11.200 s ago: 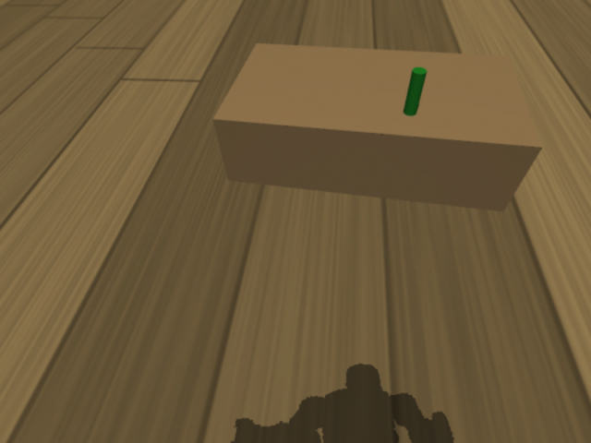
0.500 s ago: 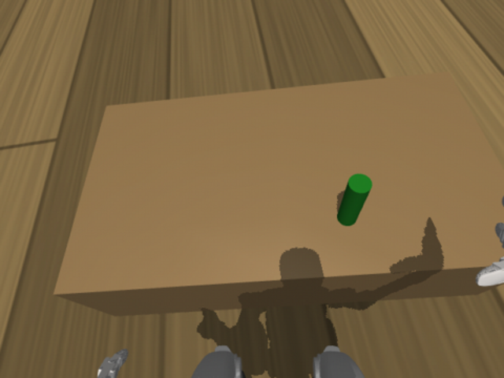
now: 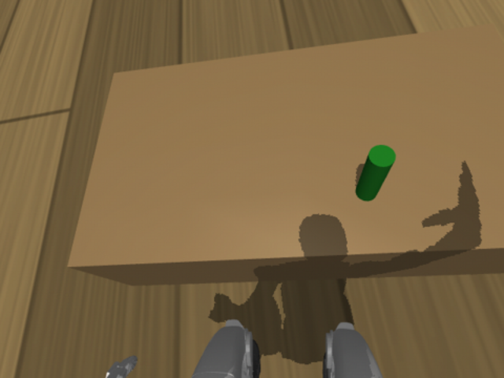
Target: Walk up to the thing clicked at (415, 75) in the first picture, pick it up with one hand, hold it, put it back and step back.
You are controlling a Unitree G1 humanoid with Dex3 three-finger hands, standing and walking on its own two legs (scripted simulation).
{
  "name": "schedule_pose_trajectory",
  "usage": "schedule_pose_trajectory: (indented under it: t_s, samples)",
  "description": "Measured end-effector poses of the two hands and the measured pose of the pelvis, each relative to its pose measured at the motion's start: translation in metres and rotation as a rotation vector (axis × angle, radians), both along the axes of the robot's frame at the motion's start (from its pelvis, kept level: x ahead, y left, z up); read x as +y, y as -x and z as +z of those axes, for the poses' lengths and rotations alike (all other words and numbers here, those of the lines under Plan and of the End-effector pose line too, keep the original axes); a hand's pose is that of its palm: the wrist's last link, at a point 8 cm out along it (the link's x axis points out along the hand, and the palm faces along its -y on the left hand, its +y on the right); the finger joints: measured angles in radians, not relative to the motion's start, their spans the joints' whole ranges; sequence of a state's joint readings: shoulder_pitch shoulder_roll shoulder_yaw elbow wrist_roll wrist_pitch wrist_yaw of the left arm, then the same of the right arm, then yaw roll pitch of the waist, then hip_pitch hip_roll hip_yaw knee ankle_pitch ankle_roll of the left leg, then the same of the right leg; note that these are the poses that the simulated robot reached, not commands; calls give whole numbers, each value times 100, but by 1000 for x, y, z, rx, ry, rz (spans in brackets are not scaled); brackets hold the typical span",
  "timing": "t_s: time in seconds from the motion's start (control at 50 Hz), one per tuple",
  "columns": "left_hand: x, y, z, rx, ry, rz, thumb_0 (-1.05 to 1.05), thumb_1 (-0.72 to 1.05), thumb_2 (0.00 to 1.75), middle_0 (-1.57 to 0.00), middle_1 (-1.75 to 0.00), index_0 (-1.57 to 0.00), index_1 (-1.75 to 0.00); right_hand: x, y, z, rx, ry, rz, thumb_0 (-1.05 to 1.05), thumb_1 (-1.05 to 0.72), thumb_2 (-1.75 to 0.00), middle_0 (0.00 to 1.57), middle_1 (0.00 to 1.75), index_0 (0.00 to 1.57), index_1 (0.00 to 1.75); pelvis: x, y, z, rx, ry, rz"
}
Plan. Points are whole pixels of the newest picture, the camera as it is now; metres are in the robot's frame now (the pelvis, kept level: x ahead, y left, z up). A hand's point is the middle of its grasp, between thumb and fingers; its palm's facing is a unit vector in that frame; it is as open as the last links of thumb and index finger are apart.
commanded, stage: go down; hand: right
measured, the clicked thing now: (373, 175) +0.54 -0.20 -0.24
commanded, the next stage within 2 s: approach in 0.48 s
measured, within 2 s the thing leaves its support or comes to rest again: neither
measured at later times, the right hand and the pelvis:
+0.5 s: hand out of the picture +0.42 -0.38 +0.03, palm faces +0.19 +0.98 -0.06, open 17.6 cm; pelvis +0.00 -0.01 -0.01, yaw +1 degrees
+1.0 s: hand (481, 168) +0.46 -0.34 -0.09, palm faces +0.11 +0.99 +0.00, open 17.7 cm; pelvis -0.02 +0.00 -0.12, yaw +3 degrees
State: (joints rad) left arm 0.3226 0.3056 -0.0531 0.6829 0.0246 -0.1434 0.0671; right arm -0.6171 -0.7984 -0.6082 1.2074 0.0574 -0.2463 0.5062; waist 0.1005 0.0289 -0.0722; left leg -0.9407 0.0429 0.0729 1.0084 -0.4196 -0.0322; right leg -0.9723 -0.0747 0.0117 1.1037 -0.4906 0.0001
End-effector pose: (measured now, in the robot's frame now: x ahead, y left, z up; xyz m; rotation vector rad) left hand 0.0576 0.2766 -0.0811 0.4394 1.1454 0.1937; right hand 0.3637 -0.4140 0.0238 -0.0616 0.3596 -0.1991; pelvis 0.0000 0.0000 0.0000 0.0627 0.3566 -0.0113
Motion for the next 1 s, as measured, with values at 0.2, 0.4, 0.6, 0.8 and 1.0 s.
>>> schedule_pose_trajectory:
  t_s: [0.2, 0.4, 0.6, 0.8, 1.0]
  samples:
    - [-4, -2, -5, 31, 11, -6, 0, 92, 89, -19, -30, -19, -30, -8, -18, 6, -50, -9, -3, -1, 54, -4, 6, 5, 4, 4, -2, -5, -4, 25, -9, 2]
    - [-7, 5, -6, 62, 17, -3, 0, 91, 89, -19, -30, -19, -30, -14, -25, 8, -86, -12, 0, -1, 56, -4, 5, 5, 4, 5, -4, -3, -8, 36, -17, 1]
    - [-10, 14, -7, 80, 9, 1, 0, 91, 90, -19, -30, -19, -30, -18, -35, 11, -117, -14, 10, -1, 58, -4, 5, 5, 4, 4, -8, 1, -12, 45, -23, 5]
    - [-10, 23, -27, 107, 7, -28, 0, 89, 90, -20, -29, -19, -30, -14, -49, -7, -219, -20, 19, -1, 60, -5, 5, 5, 4, 5, -8, 8, -34, 102, -30, 11]
    - [-6, 20, -112, 97, -4, -67, 0, 89, 91, -19, -29, -18, -30, 21, -71, -111, -363, -45, 85, -1, 61, -3, 5, 5, 4, 4, -4, 25, -120, 225, -44, 33]
